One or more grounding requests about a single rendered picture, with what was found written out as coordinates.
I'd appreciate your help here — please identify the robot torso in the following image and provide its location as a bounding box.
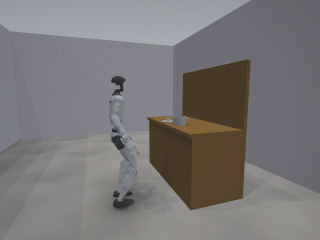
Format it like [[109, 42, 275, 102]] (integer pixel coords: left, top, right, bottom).
[[109, 93, 126, 143]]

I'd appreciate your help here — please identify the pot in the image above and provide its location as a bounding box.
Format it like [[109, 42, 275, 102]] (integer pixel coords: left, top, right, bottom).
[[171, 115, 189, 126]]

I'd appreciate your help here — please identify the table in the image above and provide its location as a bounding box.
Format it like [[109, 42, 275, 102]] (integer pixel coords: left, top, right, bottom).
[[147, 59, 251, 210]]

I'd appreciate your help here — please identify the robot head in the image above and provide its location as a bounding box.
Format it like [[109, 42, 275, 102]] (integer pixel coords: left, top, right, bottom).
[[111, 76, 126, 96]]

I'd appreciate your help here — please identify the right robot forearm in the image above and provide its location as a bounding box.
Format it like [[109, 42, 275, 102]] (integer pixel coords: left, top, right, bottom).
[[112, 116, 130, 143]]

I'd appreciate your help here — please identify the robot right hand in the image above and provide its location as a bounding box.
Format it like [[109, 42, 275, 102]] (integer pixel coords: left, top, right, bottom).
[[125, 140, 140, 159]]

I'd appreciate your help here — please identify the right robot upper arm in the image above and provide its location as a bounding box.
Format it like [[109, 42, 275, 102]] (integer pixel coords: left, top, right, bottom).
[[110, 95, 123, 122]]

